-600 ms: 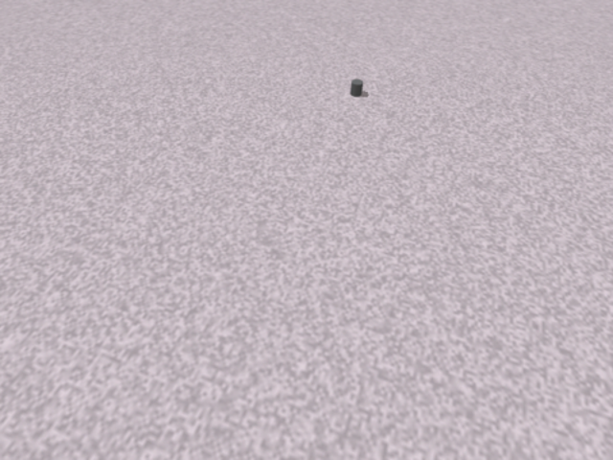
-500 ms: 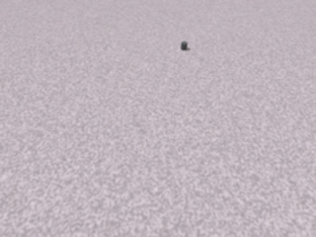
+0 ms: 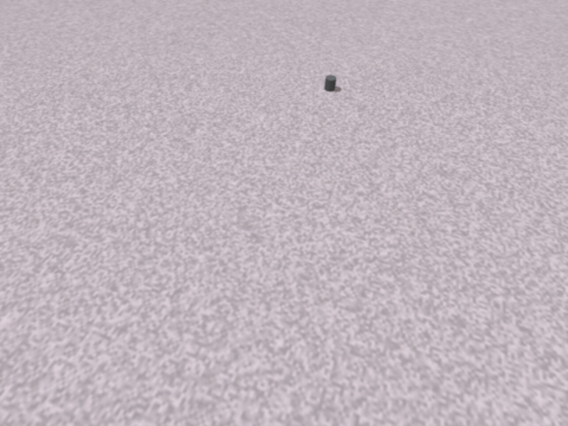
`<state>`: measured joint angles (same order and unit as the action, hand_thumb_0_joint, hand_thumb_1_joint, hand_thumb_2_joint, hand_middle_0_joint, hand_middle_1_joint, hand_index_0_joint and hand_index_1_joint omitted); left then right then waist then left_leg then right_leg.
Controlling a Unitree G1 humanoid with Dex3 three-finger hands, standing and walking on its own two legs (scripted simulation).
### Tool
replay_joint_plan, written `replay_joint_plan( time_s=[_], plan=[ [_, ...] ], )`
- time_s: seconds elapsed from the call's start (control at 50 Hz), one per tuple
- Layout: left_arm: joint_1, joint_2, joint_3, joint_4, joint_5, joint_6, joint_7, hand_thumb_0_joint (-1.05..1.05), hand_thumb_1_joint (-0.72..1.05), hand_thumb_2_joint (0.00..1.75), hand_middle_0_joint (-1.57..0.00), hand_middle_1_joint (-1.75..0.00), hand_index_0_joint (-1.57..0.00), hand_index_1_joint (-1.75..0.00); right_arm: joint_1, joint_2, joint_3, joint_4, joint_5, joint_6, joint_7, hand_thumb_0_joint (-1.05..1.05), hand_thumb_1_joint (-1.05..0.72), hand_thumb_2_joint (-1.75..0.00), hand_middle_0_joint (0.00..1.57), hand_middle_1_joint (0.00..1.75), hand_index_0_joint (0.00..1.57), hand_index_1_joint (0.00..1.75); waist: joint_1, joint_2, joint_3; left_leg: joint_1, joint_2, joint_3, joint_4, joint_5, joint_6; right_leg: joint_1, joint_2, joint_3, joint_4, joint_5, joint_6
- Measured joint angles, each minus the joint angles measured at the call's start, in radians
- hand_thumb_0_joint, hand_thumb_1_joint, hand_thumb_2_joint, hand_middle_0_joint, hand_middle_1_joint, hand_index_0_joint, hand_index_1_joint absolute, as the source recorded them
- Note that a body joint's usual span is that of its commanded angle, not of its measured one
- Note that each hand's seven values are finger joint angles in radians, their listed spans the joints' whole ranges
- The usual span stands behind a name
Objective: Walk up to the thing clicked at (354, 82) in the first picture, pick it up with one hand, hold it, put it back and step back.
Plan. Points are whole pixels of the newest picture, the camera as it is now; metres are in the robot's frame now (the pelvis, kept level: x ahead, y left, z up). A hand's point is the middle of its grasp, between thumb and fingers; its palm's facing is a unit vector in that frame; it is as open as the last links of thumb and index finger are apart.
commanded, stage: stand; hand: left
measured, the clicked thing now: (330, 83) +2.23 -0.31 -0.74
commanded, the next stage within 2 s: walk up in 0.52 s
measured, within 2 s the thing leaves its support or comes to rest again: neither
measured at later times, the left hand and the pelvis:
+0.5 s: hand out of the picture +0.07 +0.25 -0.16, palm faces -0.01 -0.94 -0.34, open 7.3 cm; pelvis +0.01 +0.00 +0.00, yaw +0 degrees
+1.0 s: hand (184, 304) +0.35 +0.19 -0.12, palm faces -0.27 -0.79 -0.55, open 7.3 cm; pelvis +0.15 -0.08 -0.04, yaw -23 degrees
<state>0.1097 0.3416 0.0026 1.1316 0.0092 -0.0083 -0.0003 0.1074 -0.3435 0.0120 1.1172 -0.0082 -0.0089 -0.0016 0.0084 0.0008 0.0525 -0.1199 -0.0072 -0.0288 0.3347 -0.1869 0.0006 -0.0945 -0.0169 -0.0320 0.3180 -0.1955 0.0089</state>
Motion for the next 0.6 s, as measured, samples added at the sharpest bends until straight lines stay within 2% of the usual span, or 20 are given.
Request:
replay_joint_plan(
  time_s=[0.52, 0.58, 0.6],
  plan=[
    [0.005, 0.002, 0.0, -0.003, 0.001, 0.001, 0.001, 0.0, 0.9, 0.9, -0.2, -0.3, -0.21, -0.3, -0.002, -0.002, 0.0, -0.001, -0.001, 0.0, -0.001, 0.01, -0.9, -0.89, 0.2, 0.3, 0.21, 0.3, 0.002, -0.001, -0.002, 0.008, -0.004, 0.003, -0.008, -0.004, 0.004, 0.007, -0.004, 0.003, -0.008, -0.004, 0.004],
    [0.071, 0.014, 0.022, -0.057, 0.002, -0.001, -0.04, 0.0, 0.9, 0.9, -0.21, -0.3, -0.21, -0.3, -0.003, -0.018, -0.046, -0.063, -0.026, -0.004, 0.054, 0.01, -0.9, -0.89, 0.2, 0.3, 0.21, 0.3, 0.014, -0.003, -0.028, -0.044, 0.002, 0.07, 0.096, -0.174, 0.035, -0.076, 0.0, 0.064, 0.103, -0.089, -0.01],
    [0.092, 0.021, 0.028, -0.061, 0.002, 0.003, -0.05, 0.0, 0.9, 0.9, -0.21, -0.3, -0.21, -0.3, -0.005, -0.025, -0.059, -0.092, -0.028, -0.014, 0.067, 0.01, -0.9, -0.89, 0.21, 0.3, 0.21, 0.3, 0.008, -0.005, -0.039, -0.05, 0.001, 0.095, 0.102, -0.183, 0.044, -0.115, -0.007, 0.077, 0.161, -0.135, -0.013]
  ],
)
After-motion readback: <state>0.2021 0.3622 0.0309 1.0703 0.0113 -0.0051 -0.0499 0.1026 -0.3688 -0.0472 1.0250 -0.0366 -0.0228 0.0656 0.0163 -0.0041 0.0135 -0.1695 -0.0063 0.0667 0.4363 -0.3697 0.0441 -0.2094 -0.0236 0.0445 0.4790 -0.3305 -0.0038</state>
